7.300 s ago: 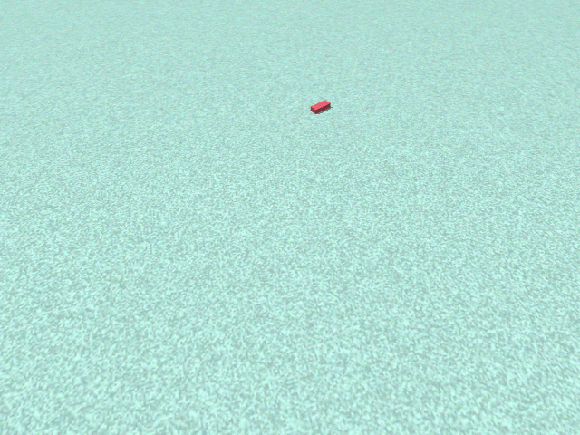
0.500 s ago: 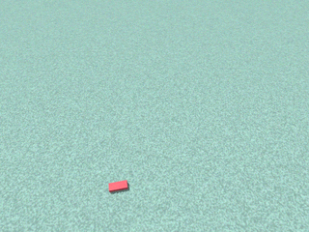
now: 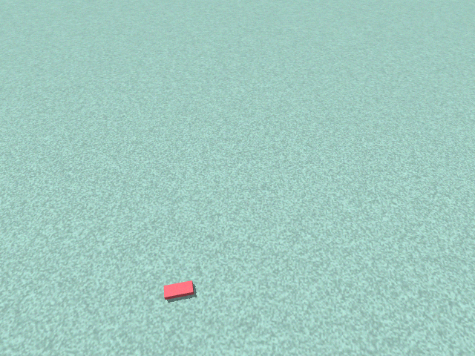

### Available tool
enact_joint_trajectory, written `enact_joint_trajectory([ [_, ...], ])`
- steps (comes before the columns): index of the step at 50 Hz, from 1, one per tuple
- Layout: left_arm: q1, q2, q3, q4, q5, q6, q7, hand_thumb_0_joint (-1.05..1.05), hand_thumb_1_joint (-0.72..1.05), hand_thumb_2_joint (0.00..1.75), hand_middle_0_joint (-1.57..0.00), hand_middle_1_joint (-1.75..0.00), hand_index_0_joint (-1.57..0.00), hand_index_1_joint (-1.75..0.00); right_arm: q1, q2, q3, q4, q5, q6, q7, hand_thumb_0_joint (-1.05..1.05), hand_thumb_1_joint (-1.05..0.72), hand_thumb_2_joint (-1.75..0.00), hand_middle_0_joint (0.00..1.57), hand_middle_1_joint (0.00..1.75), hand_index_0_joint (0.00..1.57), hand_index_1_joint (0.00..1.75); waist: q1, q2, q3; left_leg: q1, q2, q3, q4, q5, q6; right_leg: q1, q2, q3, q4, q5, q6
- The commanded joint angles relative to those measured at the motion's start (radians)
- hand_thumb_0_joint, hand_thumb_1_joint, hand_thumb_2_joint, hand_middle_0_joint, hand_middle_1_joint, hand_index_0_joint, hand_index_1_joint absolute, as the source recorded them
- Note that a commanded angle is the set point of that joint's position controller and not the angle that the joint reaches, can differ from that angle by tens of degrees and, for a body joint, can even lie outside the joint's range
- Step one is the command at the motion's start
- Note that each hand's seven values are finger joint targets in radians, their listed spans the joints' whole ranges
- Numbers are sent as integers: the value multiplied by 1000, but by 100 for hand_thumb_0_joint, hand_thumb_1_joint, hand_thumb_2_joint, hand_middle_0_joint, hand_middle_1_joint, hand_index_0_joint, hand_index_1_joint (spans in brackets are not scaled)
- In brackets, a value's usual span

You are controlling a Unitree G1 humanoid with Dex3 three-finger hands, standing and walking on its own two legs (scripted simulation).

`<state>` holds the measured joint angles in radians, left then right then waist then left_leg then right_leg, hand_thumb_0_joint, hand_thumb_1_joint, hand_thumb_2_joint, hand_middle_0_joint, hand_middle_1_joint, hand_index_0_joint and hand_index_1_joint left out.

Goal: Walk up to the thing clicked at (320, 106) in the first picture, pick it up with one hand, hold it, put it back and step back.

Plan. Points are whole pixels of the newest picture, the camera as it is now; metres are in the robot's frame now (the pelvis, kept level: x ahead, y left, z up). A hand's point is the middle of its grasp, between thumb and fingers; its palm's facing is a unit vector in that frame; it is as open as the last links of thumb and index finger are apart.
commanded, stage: stand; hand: left
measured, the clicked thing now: (178, 290) +0.50 +0.25 -0.77
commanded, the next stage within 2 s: none
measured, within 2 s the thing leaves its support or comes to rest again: neither
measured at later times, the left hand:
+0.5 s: hand out of the picture +0.08 +0.25 -0.16, palm faces -0.02 -0.94 -0.34, open 7.4 cm
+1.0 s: hand out of the picture +0.09 +0.24 -0.16, palm faces -0.01 -0.94 -0.34, open 7.4 cm
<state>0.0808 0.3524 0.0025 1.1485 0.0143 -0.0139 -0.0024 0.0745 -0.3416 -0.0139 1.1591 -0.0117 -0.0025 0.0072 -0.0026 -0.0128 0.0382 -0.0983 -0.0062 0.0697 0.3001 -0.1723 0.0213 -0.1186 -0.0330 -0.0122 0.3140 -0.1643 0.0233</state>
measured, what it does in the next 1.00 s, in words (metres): stands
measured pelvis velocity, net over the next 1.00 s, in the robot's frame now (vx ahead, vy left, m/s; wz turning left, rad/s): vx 0.01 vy -0.02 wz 0.02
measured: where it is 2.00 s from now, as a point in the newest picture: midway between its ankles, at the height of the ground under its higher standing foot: outside the picture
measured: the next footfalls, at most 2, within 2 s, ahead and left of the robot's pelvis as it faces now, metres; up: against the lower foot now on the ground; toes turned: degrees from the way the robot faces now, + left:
none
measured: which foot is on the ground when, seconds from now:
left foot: down 0.00-1.00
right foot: down 0.00-1.00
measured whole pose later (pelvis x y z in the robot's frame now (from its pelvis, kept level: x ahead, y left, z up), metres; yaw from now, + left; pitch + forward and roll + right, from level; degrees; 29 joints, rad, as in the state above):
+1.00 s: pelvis +0.01 -0.02 +0.00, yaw +1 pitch -2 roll +0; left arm 0.10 0.35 0.00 1.14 0.01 -0.01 0.00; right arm 0.09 -0.34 0.00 1.16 -0.01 -0.01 0.00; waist 0.00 -0.01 0.03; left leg -0.08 0.01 0.04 0.28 -0.17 0.00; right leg -0.08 -0.01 -0.04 0.28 -0.17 0.00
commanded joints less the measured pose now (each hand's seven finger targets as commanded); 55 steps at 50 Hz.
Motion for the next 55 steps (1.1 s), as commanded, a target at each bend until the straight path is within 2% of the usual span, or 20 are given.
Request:
enact_joint_trajectory([
  [1, -43, 203, 34, -62, -8, -21, 13, 0, 90, 90, -20, -30, -20, -30, -45, -213, -36, -60, 3, -31, -12, 0, -90, -90, 20, 30, 20, 30, -5, 17, -78, 33, 152, -131, -59, 160, -6, 16, -106, 91, -51, 125, -32],
  [7, -40, 202, 32, -66, -6, -20, 12, 0, 90, 90, -20, -30, -20, -30, -57, -214, -35, -61, 3, -33, -13, 0, -90, -90, 20, 30, 20, 30, -2, 33, -74, 20, 151, -133, -69, 122, -8, 23, -112, 94, -64, 110, -34],
  [12, -42, 203, 31, -66, -4, -24, 12, 0, 90, 90, -20, -30, -20, -30, -55, -209, -31, -63, 4, -34, -12, 0, -90, -90, 20, 30, 20, 30, -4, 11, -86, 29, 154, -136, -61, 176, -6, 38, -114, 86, -60, 151, -32],
  [18, -36, 203, 33, -64, -7, -21, 13, 0, 90, 90, -20, -30, -20, -30, -54, -215, -32, -60, 5, -34, -15, 0, -90, -90, 20, 30, 20, 30, -1, 9, -84, 38, 154, -135, -57, 177, -8, 38, -115, 85, -62, 150, -35],
  [23, -30, 210, 32, -63, -5, -23, 14, 0, 90, 90, -20, -30, -20, -30, -44, -210, -30, -60, 5, -35, -15, 0, -90, -90, 20, 30, 20, 30, -6, 13, -93, 53, 156, -134, -48, 217, -9, 46, -119, 83, -60, 197, -36],
  [28, -30, 206, 31, -65, -8, -21, 15, 0, 90, 90, -20, -30, -20, -30, -45, -214, -30, -58, 4, -32, -16, 0, -90, -90, 20, 30, 20, 30, -3, 14, -90, 46, 156, -132, -50, 212, -11, 54, -118, 80, -60, 191, -36],
  [31, -30, 208, 31, -60, -8, -20, 15, 0, 90, 90, -20, -30, -20, -30, -49, -207, -28, -58, 5, -30, -15, 0, -90, -90, 20, 30, 20, 30, -3, 5, -70, 33, 152, -135, -59, 165, -13, 42, -115, 80, -69, 152, -35],
  [37, -27, 209, 31, -67, -5, -22, 16, 0, 90, 90, -20, -30, -20, -30, -45, -213, -30, -60, 4, -31, -15, 0, -90, -90, 20, 30, 20, 30, 1, 13, -88, 52, 157, -135, -50, 209, -12, 45, -115, 78, -60, 190, -40],
  [39, -35, 208, 32, -67, -8, -21, 15, 0, 90, 90, -20, -30, -20, -30, -35, -211, -27, -59, 4, -31, -15, 0, -90, -90, 20, 30, 20, 30, -5, 15, -78, 35, 152, -130, -54, 181, -13, 51, -118, 84, -67, 175, -39],
  [47, -23, 212, 31, -70, -5, -22, 16, 0, 90, 90, -20, -30, -20, -30, -39, -215, -30, -66, 4, -29, -15, 0, -90, -90, 20, 30, 20, 30, 0, 18, -91, 53, 157, -131, -41, 201, -9, 52, -117, 79, -65, 200, -43],
  [51, -25, 210, 32, -68, -8, -20, 14, 0, 90, 90, -20, -30, -20, -30, -28, -211, -25, -64, 3, -30, -16, 0, -90, -90, 20, 30, 20, 30, -2, 33, -65, 24, 151, -130, -59, 150, -13, 45, -116, 85, -74, 152, -42],
  [55, -21, 211, 33, -69, -5, -21, 15, 0, 90, 90, -20, -30, -20, -30, -28, -216, -26, -68, 3, -30, -17, 0, -90, -90, 20, 30, 20, 30, 2, 18, -75, 38, 157, -135, -55, 152, -7, 44, -116, 83, -73, 149, -42],
])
